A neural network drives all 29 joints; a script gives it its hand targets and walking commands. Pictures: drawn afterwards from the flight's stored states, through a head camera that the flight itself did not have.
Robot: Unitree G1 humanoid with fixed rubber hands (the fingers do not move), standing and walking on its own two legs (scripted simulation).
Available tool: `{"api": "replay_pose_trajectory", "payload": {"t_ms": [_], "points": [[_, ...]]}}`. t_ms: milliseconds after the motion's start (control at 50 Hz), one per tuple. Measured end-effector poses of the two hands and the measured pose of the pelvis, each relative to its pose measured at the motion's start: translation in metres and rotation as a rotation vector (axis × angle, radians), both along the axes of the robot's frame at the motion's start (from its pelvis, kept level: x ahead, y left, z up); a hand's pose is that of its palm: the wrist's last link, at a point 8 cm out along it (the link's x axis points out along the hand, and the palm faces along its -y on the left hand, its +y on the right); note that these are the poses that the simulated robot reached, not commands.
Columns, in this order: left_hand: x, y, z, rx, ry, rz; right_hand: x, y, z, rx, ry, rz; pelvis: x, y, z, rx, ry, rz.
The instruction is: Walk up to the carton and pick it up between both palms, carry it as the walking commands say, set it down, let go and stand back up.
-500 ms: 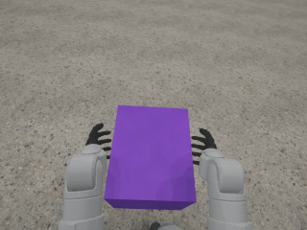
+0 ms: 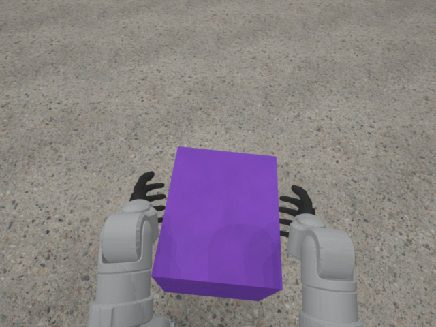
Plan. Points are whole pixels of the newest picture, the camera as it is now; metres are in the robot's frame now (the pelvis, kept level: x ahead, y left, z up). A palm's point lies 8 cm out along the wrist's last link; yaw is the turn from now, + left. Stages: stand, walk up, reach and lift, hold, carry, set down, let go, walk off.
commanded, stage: carry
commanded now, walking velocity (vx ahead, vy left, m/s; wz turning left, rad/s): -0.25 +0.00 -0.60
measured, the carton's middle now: (219, 225) +0.33 -0.02 -0.04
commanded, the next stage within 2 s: none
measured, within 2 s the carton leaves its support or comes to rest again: neither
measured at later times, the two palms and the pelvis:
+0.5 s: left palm out of the picture +0.13 +0.06 +0.09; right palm out of the picture +0.06 -0.21 +0.07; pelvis -0.20 +0.00 -0.01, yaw -17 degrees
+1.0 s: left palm out of the picture -0.05 +0.05 +0.10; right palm out of the picture -0.20 -0.19 +0.10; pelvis -0.39 +0.08 +0.01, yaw -34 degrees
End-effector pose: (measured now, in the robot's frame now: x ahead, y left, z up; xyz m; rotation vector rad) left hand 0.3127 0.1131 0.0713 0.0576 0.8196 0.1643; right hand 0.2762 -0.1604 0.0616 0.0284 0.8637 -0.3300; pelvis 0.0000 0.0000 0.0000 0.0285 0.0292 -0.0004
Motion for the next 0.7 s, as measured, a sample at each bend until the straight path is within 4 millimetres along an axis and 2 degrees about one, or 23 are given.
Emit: {"api": "replay_pose_trajectory", "payload": {"t_ms": [100, 180, 260, 340, 440, 480, 580, 640, 700], "points": [[-0.026, -0.02, 0.007, -0.03, -0.061, -0.075, -0.042, -0.017, 0.016, -0.021, -0.062, -0.082, -0.04, 0.002, -0.002, 0.01, 0.021, -0.057], [-0.06, -0.014, 0.007, -0.051, -0.087, -0.076, -0.076, -0.011, 0.021, -0.049, -0.085, -0.076, -0.074, 0.008, -0.005, 0.024, 0.018, -0.103], [-0.099, -0.007, 0.011, -0.04, -0.048, -0.075, -0.114, -0.005, 0.025, -0.058, -0.045, -0.058, -0.103, 0.012, 0.004, -0.026, 0.006, -0.148], [-0.128, -0.007, 0.018, -0.038, -0.04, -0.046, -0.141, -0.005, 0.027, -0.04, -0.038, -0.047, -0.132, 0.01, 0.007, -0.061, 0.012, -0.196], [-0.162, -0.029, 0.021, -0.039, -0.089, -0.048, -0.179, -0.026, 0.023, -0.018, -0.089, -0.07, -0.176, -0.001, -0.003, -0.06, 0.025, -0.276], [-0.178, -0.046, 0.017, -0.022, -0.1, -0.083, -0.203, -0.041, 0.014, -0.005, -0.1, -0.103, -0.195, -0.004, -0.009, -0.066, 0.027, -0.296], [-0.221, -0.085, 0.004, 0.003, -0.015, -0.243, -0.288, -0.067, 0.0, 0.004, -0.014, -0.254, -0.238, 0.003, -0.001, -0.023, 0.016, -0.337], [-0.241, -0.103, 0.002, -0.021, -0.008, -0.335, -0.332, -0.074, 0.004, -0.016, -0.008, -0.348, -0.262, 0.012, -0.001, -0.013, 0.017, -0.375], [-0.26, -0.112, 0.003, -0.055, -0.037, -0.41, -0.366, -0.075, 0.013, -0.048, -0.038, -0.426, -0.284, 0.024, -0.003, -0.013, 0.028, -0.415]]}}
